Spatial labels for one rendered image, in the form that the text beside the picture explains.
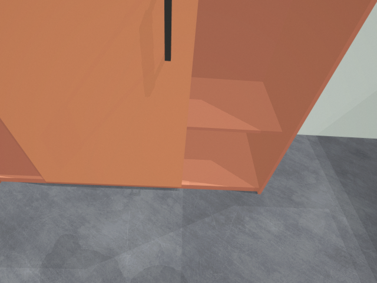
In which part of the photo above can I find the wardrobe door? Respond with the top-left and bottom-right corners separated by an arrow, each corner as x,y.
0,0 -> 199,187
0,118 -> 41,176

